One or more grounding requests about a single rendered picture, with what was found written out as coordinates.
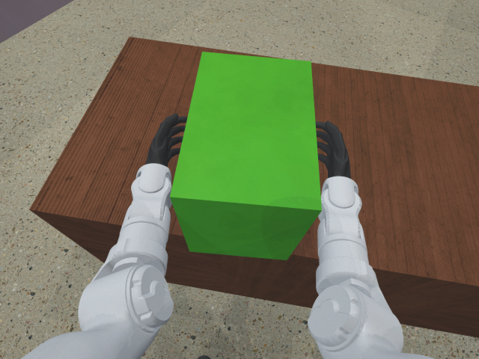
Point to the left robot forearm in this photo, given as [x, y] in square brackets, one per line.
[144, 232]

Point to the carton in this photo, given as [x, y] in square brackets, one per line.
[247, 181]

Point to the right robot forearm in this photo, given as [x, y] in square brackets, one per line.
[342, 249]

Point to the robot left hand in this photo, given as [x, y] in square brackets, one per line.
[160, 151]

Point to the robot right upper arm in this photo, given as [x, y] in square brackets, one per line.
[347, 324]

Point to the pedestal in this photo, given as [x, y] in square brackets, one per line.
[413, 146]

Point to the robot left upper arm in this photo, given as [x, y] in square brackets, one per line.
[119, 314]

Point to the robot right hand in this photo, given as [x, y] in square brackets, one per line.
[337, 160]

